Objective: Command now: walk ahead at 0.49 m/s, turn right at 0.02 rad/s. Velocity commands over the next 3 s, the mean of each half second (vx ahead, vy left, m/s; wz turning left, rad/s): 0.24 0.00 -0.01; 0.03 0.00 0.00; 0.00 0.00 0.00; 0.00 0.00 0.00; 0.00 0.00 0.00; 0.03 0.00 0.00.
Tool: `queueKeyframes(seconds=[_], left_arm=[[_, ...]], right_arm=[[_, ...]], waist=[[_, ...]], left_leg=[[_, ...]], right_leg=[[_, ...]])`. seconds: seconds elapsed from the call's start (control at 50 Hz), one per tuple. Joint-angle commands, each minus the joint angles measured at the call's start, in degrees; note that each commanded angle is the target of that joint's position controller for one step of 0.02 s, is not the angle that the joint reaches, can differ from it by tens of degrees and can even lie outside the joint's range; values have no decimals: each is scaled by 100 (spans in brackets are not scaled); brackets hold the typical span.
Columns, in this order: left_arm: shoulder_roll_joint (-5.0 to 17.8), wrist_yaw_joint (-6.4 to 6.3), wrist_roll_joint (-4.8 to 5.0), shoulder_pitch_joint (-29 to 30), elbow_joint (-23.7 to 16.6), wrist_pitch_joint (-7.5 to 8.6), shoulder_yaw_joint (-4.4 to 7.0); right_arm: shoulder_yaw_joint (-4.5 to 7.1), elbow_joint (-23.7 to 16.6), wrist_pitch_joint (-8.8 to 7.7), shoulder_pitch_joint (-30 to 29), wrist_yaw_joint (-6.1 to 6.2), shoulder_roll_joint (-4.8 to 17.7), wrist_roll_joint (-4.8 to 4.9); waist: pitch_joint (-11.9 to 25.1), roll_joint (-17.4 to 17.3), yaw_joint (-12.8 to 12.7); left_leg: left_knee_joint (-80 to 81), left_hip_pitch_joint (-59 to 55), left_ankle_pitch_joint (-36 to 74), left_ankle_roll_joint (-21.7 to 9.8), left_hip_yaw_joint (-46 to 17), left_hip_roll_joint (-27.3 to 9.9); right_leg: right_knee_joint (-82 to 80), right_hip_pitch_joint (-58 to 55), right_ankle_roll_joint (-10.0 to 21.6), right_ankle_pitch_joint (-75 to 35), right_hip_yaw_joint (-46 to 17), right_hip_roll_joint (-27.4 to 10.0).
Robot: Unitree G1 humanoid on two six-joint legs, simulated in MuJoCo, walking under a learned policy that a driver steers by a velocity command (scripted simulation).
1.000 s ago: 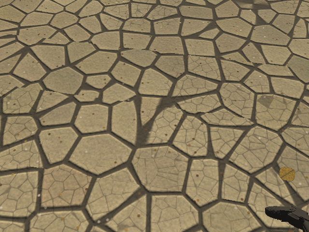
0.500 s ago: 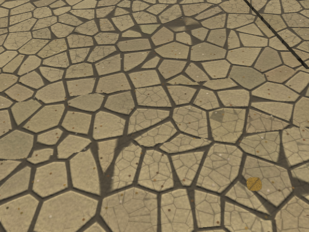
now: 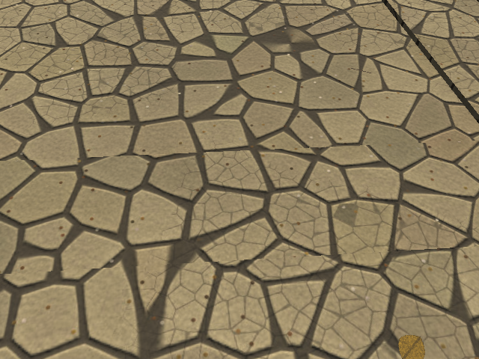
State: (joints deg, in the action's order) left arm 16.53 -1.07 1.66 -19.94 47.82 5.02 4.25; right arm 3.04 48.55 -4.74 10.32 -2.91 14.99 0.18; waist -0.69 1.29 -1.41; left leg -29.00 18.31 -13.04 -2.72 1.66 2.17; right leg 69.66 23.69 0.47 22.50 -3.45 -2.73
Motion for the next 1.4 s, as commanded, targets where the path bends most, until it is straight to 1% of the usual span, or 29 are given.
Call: queueKeyframes(seconds=[0.02, 0.08, 0.1, 0.14, 0.18, 0.24, 0.28, 0.3, 0.32, 0.34, 0.36, 0.38, 0.4, 0.42, 0.44, 0.46, 0.5, 0.54, 0.56, 0.6, 0.62, 0.64, 0.66, 0.68, 0.74, 0.82, 0.92, 1.04, 1.4], left_arm=[[575, -32, -104, 193, -561, 37, 150], [334, -16, -173, 464, -679, -32, 76], [233, 7, -203, 626, -736, -16, 34], [53, 79, -200, 979, -792, 34, -46], [112, 164, -177, 1116, -778, 64, -35], [268, 292, -200, 1409, -832, 142, -7], [487, 328, -246, 1032, -714, 176, 72], [585, 318, -275, 543, -542, 200, 125], [871, 276, -334, 248, -469, 219, 180], [909, 200, -499, 126, -432, 175, 114], [468, 202, -417, -71, -342, 150, 27], [290, 228, -271, 376, -386, 130, -74], [242, 253, -254, 755, -432, 100, -94], [278, 257, -274, 1124, -462, 49, -91], [259, 247, -292, 1375, -488, 27, -101], [313, 230, -341, 1543, -467, -31, -81], [379, 165, -400, 1560, -394, -75, -56], [326, 125, -311, 1671, -301, -88, -80], [357, 107, -298, 1600, -232, -76, -65], [229, 100, -250, 1566, -72, -92, -114], [81, 104, -224, 1343, 28, -109, -145], [21, 80, -185, 1069, 79, -139, -131], [66, 54, -181, 956, 183, -149, -118], [48, 37, -186, 890, 247, -160, -109], [88, 18, -200, 826, 457, -204, -68], [73, -1, -174, 977, 667, -272, -33], [26, -43, -178, 877, 981, -267, -34], [23, -91, -157, 769, 1252, -275, -62], [-194, -92, -152, 420, 1702, -331, -211]], right_arm=[[148, -209, -94, 165, 58, 697, -53], [165, -88, -118, 187, 161, 813, -26], [164, -66, -95, 153, 210, 833, -19], [170, 1, -43, 271, 275, 892, -3], [155, 90, -4, 453, 324, 896, 9], [126, 241, 100, 637, 398, 846, 71], [158, 263, 172, 522, 413, 959, 18], [149, 238, 209, 381, 404, 940, 17], [109, 176, 215, 524, 383, 838, -45], [-65, 263, 197, 1287, 338, 245, -29], [-145, 370, 199, 1326, 284, 223, 41], [-53, 262, 241, 1020, 259, 677, 79], [-28, 224, 299, 664, 275, 773, 61], [-9, 220, 369, 494, 315, 735, 13], [12, 231, 442, 427, 348, 721, -15], [-25, 278, 490, 491, 372, 553, -15], [-85, 463, 481, 819, 387, 304, -52], [-105, 571, 429, 964, 360, 218, -72], [-100, 590, 376, 793, 355, 228, -70], [-83, 584, 317, 756, 356, 297, -135], [-56, 549, 295, 661, 361, 489, -184], [49, 572, 263, 344, 374, 879, -173], [52, 551, 207, 82, 380, 786, -173], [19, 573, 168, -33, 392, 586, -156], [4, 729, 140, 97, 418, 358, -30], [8, 950, 202, 286, 455, 291, -59], [9, 1159, 199, 442, 485, 202, -28], [-22, 1385, 185, 650, 484, 21, -29], [-74, 1729, 141, 1129, 486, -226, 17]], waist=[[205, -672, 123], [-11, -525, 47], [-27, -473, 52], [90, -538, 194], [278, -529, 270], [164, -514, 347], [332, -549, 93], [534, -397, -202], [951, 100, -247], [1609, 819, 95], [2139, 1332, -109], [1673, 963, -61], [1195, 622, -25], [815, 296, 111], [569, 256, 228], [464, 342, 346], [764, 528, 410], [854, 487, 528], [761, 436, 400], [585, 357, 494], [393, 59, 399], [40, -731, 69], [-3, -1024, 0], [70, -1057, -57], [245, -653, 33], [58, -349, 163], [16, -74, 212], [-29, -17, 242], [-179, -120, 195]], left_leg=[[1576, -1331, 1604, -1176, -2006, -1700], [1709, -998, 3489, -1115, -1189, -1520], [1668, -905, 3991, -1008, -852, -1340], [1644, -810, 4321, -800, -367, -1013], [1546, -972, 4230, -729, -270, -1010], [1130, -1486, 3495, -621, -435, -1103], [491, -1691, 3826, -559, -613, -1222], [-230, -1642, 3882, -434, -519, -1019], [-1329, -1273, 2968, -187, -308, -587], [-2932, 324, 899, 214, -120, 33], [-3642, 742, -2093, 331, -542, 160], [-3845, 966, -2264, 355, -830, -151], [-3758, 1075, -2196, 361, -779, -320], [-3307, 1019, -1998, 350, -704, -466], [-2699, 757, -1760, 349, -675, -616], [-2113, 269, -1449, 380, -497, -560], [-1549, -542, -303, 450, -327, -455], [-825, -1055, 729, 417, -175, -382], [-678, -1085, 1051, 434, -199, -356], [-72, -1179, 1307, 300, -248, -445], [341, -875, 1558, 195, -506, -722], [769, 12, 846, 82, -771, -844], [1045, 313, 488, 75, -821, -846], [1086, 301, 335, 130, -742, -810], [945, -113, 335, 188, -555, -694], [947, -120, 106, 195, -434, -606], [781, -315, 465, 234, -246, -485], [731, -368, 707, 264, -95, -419], [800, -262, 1100, 279, 36, -419]], right_leg=[[-327, 1548, -28, -678, -212, -585], [-1385, 1406, -157, -993, 9, -532], [-1993, 1222, -153, -1343, 103, -447], [-3043, 639, -99, -2329, 361, -150], [-3408, 236, -47, -3155, 398, 47], [-4126, 275, 130, -3446, 201, 144], [-4182, -129, 302, -2991, 163, 234], [-4469, -725, 410, -3325, 255, 304], [-4422, -1642, 601, -5547, -68, -149], [-4263, -3324, 1503, -6779, -1573, -1319], [-4522, -3528, 2072, -7127, -2433, -1857], [-4642, -3086, 1937, -6336, -2228, -1720], [-4799, -2525, 1717, -5556, -1817, -1462], [-5028, -1865, 1532, -4639, -1539, -1265], [-5226, -1270, 1379, -4189, -1317, -1115], [-5399, -728, 1277, -4038, -1038, -913], [-5531, -382, 1292, -4219, -690, -794], [-5522, -171, 1188, -3515, -421, -662], [-5513, -106, 1183, -3091, -358, -596], [-5408, -22, 915, -1991, -334, -464], [-5282, -170, 600, -1385, -161, -198], [-4884, -636, 360, -1321, 260, 219], [-4532, -1071, 225, -1593, 394, 326], [-4488, -1252, 182, -1848, 405, 331], [-4541, -1240, 211, -2198, 278, 211], [-4701, -1153, 192, -2064, 205, 173], [-4808, -1097, 211, -2317, 111, 138], [-4825, -1132, 276, -2668, 81, 117], [-4834, -1273, 292, -3059, 164, 137]])
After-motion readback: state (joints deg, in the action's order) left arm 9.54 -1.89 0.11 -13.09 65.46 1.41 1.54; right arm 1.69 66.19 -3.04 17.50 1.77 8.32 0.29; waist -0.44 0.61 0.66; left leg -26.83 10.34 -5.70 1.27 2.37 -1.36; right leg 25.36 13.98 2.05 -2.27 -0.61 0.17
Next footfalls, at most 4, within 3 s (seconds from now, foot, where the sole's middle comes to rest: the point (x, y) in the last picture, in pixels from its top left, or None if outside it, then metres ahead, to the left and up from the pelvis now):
0.32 right None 0.34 -0.10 -0.78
0.60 left None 0.30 0.14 -0.78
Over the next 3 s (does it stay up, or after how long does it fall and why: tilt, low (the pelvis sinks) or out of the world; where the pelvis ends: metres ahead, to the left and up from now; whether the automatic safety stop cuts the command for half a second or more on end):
stays up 0.30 0.02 0.00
